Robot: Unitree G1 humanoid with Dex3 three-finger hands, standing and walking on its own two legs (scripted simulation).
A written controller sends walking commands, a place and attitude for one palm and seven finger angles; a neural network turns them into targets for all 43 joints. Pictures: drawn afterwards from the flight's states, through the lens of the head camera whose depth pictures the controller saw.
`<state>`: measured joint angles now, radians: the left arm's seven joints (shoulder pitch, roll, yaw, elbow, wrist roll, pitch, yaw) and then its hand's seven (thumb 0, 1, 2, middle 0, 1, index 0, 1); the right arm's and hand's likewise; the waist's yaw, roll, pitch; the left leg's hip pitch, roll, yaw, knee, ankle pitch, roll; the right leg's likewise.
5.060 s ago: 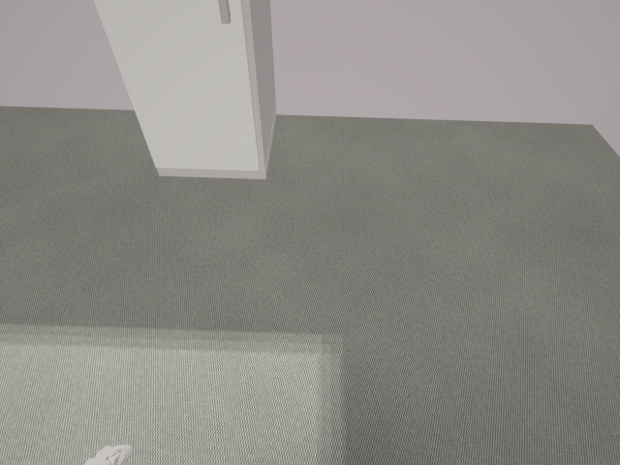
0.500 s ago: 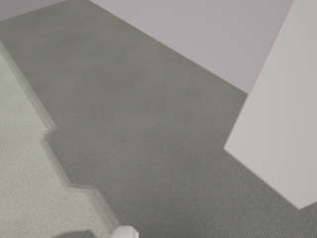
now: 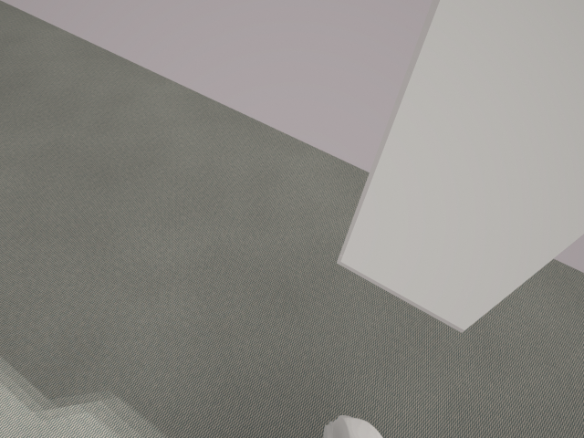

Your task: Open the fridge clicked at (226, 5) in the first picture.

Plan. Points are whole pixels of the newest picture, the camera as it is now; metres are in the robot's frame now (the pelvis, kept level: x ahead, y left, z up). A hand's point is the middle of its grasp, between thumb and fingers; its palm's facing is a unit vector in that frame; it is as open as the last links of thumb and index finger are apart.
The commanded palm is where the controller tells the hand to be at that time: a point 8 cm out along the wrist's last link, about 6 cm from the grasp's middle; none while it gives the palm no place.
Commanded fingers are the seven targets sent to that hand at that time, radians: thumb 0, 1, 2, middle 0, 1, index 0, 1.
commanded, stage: turn to face it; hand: right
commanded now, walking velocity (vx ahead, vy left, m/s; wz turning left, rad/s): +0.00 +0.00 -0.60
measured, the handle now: out of the picture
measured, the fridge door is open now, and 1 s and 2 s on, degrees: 0 0 0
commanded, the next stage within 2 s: take the last steps up to it in 0.70 s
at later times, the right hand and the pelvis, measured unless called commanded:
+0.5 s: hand out of the picture -0.03 -0.27 -0.17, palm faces +0.34 +0.90 -0.27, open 7.4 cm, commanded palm none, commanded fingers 0.00 -0.90 -0.90 0.20 0.30 0.20 0.30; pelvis -0.01 -0.04 +0.00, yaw -16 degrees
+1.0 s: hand out of the picture -0.06 -0.19 -0.15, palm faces +0.49 +0.84 -0.25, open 7.3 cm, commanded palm none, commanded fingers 0.00 -0.90 -0.90 0.20 0.30 0.20 0.30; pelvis -0.01 -0.01 +0.00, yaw -26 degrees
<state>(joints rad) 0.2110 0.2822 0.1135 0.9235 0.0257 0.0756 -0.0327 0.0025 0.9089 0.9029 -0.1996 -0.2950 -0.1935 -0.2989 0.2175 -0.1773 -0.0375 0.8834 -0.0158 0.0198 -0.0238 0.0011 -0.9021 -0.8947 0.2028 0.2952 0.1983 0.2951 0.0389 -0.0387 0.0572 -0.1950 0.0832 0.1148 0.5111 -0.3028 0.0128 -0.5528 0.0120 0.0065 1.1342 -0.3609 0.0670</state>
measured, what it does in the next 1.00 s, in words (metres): steps on the spot, turning right: right foot, then left foot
